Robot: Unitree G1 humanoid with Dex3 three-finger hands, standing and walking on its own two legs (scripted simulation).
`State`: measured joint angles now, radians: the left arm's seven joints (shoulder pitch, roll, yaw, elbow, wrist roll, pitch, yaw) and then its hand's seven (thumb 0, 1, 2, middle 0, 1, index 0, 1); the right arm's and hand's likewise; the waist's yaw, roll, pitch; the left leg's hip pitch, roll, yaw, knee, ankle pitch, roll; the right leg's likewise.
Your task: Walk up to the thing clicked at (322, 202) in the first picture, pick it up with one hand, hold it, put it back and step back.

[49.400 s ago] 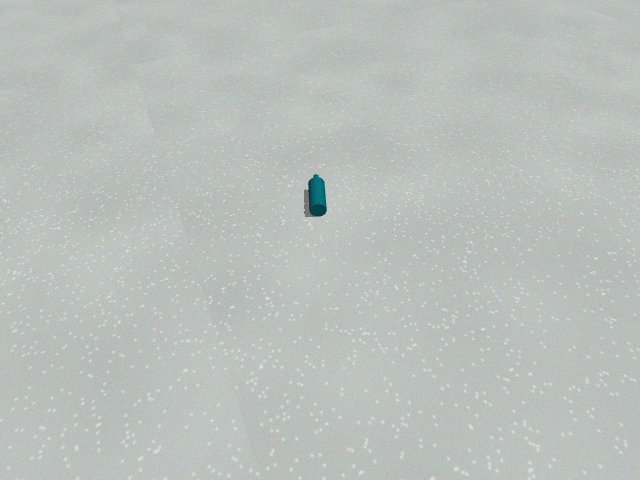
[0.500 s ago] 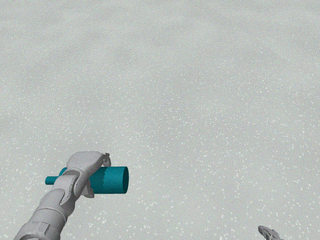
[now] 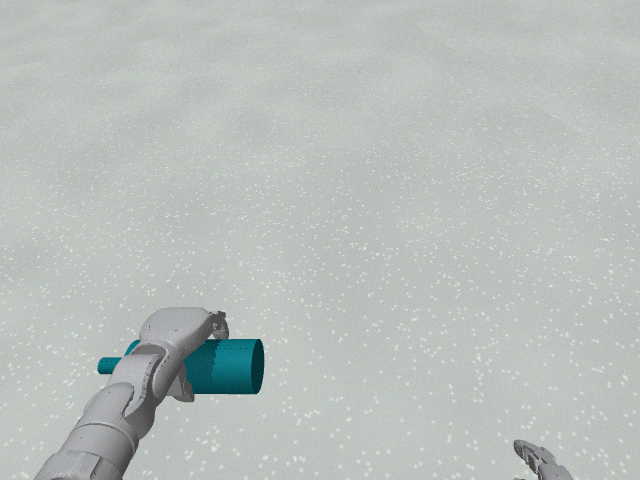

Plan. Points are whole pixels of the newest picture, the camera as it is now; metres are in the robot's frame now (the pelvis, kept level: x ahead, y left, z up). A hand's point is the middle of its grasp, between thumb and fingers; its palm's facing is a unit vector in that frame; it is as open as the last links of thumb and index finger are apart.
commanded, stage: hold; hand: left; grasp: from above
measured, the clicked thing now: (179, 365) +0.31 +0.24 -0.08
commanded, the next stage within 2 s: crouch in 0.96 s
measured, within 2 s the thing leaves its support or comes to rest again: neither
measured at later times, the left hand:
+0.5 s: hand (180, 361) +0.29 +0.22 -0.02, palm faces -0.46 -0.01 -0.89, open 10.5 cm
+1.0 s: hand (181, 354) +0.30 +0.22 -0.02, palm faces -0.46 -0.02 -0.89, open 10.5 cm
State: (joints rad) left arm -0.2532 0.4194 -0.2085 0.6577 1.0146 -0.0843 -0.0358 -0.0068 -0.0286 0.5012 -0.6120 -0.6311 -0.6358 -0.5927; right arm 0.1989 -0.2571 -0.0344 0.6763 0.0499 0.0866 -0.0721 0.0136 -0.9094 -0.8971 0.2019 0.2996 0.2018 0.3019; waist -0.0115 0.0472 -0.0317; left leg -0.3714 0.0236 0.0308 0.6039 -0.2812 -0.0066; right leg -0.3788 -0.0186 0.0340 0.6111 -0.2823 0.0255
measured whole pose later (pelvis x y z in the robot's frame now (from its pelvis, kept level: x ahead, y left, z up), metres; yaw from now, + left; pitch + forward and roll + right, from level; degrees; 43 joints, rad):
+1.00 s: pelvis +0.00 +0.00 +0.01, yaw +0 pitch +1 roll +0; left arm -0.26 0.43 -0.20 0.64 1.00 -0.10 -0.06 -0.01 -0.04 0.50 -0.61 -0.66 -0.64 -0.62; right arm 0.18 -0.25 -0.03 0.68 0.06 0.09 -0.08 0.01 -0.92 -0.90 0.20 0.30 0.20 0.30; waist 0.00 0.05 0.00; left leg -0.27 0.02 0.04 0.49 -0.23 -0.01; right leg -0.28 -0.02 0.04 0.50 -0.23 0.03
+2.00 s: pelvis -0.06 +0.01 -0.23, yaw +0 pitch +34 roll -4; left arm -0.79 0.53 -0.03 1.26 1.23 -0.16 0.31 -0.01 -0.08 0.54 -0.60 -0.70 -0.63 -0.67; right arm 0.24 -0.23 -0.05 0.73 -0.06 0.00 0.00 0.01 -0.92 -0.90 0.20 0.30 0.20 0.30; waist -0.17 0.05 -0.18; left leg -1.73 0.02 -0.05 1.75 -0.61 0.01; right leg -1.69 -0.01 0.00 1.70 -0.60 0.04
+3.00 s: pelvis -0.07 +0.01 -0.41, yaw -5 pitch +35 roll -9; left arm -1.07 0.83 0.09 1.47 1.35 -0.27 0.34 -0.01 -0.07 0.53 -0.60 -0.71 -0.62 -0.67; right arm 0.19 -0.27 0.08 0.72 -0.15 -0.03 0.13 0.01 -0.93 -0.90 0.20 0.30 0.20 0.30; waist -0.29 -0.01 -0.02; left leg -2.28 0.01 -0.14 2.33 -0.68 -0.01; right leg -2.20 0.02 -0.06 2.24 -0.67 0.06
